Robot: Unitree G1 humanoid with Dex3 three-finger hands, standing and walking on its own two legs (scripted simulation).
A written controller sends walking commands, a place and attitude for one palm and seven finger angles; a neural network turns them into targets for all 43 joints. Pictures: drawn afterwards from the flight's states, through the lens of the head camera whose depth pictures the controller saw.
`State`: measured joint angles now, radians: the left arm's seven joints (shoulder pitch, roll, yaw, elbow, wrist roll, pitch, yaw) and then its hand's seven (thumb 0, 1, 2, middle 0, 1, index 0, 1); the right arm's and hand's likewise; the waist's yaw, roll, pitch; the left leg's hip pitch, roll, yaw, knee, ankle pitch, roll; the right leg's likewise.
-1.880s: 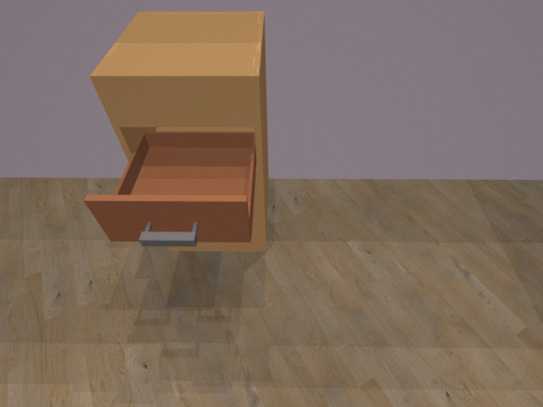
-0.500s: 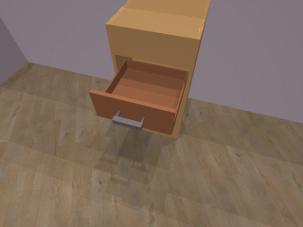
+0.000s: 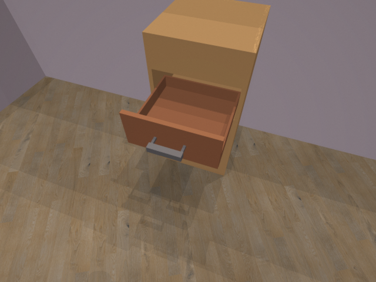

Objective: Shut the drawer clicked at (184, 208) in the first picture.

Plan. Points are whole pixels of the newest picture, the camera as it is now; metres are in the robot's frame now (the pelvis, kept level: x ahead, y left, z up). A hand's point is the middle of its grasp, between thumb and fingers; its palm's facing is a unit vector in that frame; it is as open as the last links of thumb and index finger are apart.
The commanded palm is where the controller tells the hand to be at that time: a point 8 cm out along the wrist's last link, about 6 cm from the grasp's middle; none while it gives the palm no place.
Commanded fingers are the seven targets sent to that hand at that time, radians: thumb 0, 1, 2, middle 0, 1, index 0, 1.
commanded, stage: look at it before walking up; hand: left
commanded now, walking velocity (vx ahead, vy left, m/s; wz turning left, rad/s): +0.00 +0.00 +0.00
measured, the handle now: (166, 147) +0.58 +0.11 -0.19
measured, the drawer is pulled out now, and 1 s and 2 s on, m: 0.29 0.29 0.29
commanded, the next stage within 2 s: turn to face it in 0.36 s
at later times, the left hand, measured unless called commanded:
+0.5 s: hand out of the picture +0.02 +0.17 -0.17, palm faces +0.04 -0.98 -0.21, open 7.4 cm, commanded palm none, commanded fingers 0.00 0.90 0.90 -0.20 -0.30 -0.20 -0.30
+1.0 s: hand out of the picture +0.09 +0.19 -0.17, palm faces -0.09 -0.96 -0.27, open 7.4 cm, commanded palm none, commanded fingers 0.00 0.90 0.90 -0.20 -0.30 -0.20 -0.30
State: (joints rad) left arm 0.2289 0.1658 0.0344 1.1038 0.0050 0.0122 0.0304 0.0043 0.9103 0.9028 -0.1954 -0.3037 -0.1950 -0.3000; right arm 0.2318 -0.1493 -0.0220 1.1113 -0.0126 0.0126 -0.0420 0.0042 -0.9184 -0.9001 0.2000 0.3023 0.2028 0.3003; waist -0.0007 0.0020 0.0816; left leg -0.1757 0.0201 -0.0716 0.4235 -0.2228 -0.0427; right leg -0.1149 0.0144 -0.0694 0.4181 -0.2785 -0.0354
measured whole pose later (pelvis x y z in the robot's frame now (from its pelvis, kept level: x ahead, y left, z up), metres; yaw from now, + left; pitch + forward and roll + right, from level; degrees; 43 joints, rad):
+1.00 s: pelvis -0.02 -0.02 -0.01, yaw -9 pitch +1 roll +0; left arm 0.14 0.22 0.10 0.98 0.02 0.05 0.00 0.01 0.91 0.90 -0.19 -0.30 -0.19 -0.30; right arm 0.21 -0.17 -0.05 1.02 -0.04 0.02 -0.06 0.00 -0.90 -0.90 0.20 0.30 0.20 0.30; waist 0.00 0.02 0.13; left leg -0.26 0.11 0.05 0.53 -0.27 -0.07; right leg -0.29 0.03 -0.02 0.71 -0.43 -0.03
